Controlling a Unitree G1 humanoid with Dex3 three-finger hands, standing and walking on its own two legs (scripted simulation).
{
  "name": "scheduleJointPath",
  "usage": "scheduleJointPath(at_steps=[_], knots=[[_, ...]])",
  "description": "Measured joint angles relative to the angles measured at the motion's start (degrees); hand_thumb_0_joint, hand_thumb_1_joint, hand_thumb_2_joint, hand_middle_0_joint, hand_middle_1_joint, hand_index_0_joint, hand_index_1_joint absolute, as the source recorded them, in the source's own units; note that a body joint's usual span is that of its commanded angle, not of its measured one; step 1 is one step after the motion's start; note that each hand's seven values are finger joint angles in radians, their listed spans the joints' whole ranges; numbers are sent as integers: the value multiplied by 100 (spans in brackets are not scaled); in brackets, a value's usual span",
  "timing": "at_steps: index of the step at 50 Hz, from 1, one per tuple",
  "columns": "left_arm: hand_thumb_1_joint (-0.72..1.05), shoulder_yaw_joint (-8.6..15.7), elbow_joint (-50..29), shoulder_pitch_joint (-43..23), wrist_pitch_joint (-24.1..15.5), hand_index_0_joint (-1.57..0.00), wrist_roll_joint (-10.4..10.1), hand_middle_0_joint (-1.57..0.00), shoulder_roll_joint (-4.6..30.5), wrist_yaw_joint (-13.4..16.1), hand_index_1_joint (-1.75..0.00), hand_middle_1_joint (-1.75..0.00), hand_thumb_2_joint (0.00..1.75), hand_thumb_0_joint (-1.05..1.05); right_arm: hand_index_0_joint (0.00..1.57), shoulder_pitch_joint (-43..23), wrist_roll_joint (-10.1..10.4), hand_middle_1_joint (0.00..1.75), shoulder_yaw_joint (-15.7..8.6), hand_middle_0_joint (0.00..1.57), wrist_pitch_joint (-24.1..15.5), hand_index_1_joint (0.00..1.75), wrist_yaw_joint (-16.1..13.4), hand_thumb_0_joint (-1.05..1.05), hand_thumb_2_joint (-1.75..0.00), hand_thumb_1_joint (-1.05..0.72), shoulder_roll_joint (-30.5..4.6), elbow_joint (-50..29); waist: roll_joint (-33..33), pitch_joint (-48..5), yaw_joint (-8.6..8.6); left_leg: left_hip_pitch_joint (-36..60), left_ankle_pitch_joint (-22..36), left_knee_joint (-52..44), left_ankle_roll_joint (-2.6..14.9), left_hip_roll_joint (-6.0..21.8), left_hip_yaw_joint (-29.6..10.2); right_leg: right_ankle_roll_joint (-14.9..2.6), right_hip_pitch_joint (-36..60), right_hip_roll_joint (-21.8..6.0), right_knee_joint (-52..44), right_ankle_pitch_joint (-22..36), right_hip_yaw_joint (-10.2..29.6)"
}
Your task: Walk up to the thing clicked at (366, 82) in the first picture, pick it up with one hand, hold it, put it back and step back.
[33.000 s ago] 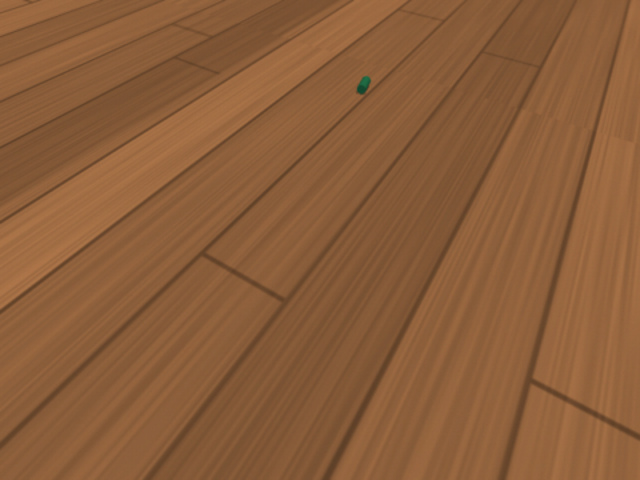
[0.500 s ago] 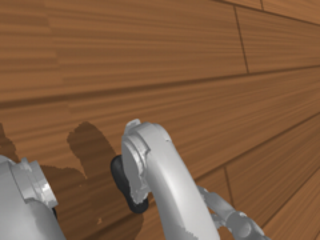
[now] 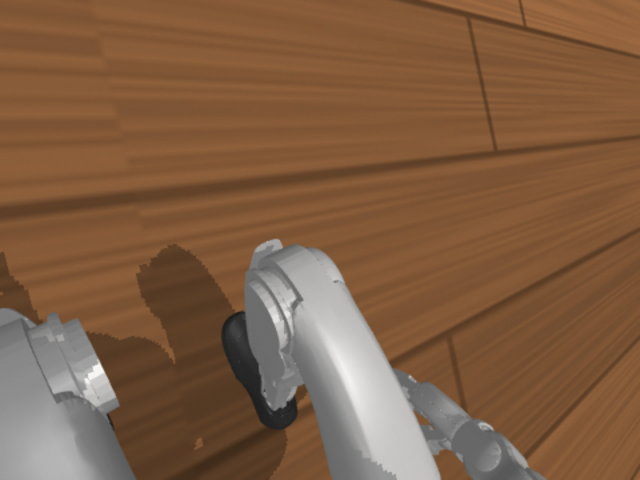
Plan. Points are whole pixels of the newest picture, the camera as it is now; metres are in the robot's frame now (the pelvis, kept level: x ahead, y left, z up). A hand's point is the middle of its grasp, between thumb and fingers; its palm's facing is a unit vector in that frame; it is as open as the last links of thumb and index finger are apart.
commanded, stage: close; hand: left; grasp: from above
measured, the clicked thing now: out of the picture +0.44 +0.40 -0.28
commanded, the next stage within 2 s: settle in 0.44 s
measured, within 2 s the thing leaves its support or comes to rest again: leaves its support in 0.84 s
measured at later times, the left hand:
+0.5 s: hand out of the picture +0.43 +0.39 -0.25, palm faces -0.42 -0.19 -0.89, open 8.2 cm
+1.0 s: hand out of the picture +0.43 +0.40 -0.22, palm faces -0.39 -0.18 -0.90, open 8.1 cm
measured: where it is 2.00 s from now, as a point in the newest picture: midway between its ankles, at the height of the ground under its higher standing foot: (191, 425)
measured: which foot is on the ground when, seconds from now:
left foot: down 0.00-1.00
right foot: down 0.00-1.00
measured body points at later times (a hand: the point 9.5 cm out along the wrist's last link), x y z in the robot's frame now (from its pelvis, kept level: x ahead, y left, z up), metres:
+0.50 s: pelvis +0.00 +0.00 +0.00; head +0.26 +0.16 +0.32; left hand +0.45 +0.40 -0.20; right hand +0.10 -0.24 -0.05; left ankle +0.07 +0.14 -0.28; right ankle +0.11 -0.11 -0.28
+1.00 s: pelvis +0.00 +0.00 +0.00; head +0.25 +0.16 +0.33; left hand +0.45 +0.41 -0.17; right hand +0.11 -0.24 -0.06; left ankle +0.07 +0.14 -0.28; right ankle +0.11 -0.11 -0.27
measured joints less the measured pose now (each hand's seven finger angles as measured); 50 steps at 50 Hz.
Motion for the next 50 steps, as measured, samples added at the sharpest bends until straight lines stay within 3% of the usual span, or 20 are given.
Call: scheduleJointPath(at_steps=[31,44,50], knots=[[33,18,-53,-3,21,-93,-34,-90,-11,-74,-17,-21,5,0,20,59,32,30,-18,20,-20,30,-21,0,-90,-90,-26,-13,20,19,10,-31,38,12,-4,3,33,-11,-55,-16,46,34,21],[32,110,-506,145,132,-100,-111,-96,-188,-355,-10,-15,0,0,20,125,107,30,-135,20,69,30,7,0,-90,-91,3,13,109,-121,108,-45,26,-28,-19,-4,61,-36,-77,-42,34,8,36],[32,106,-902,256,279,-101,-180,-98,-371,-619,-8,-12,0,0,20,197,210,30,-330,20,149,30,17,0,-90,-91,38,17,264,-288,216,-76,46,-93,-7,-21,124,-54,-94,-80,3,-13,74]])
